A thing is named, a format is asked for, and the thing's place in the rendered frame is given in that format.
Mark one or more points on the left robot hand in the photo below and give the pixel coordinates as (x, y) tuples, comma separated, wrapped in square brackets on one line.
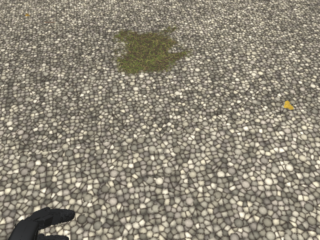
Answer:
[(28, 228)]

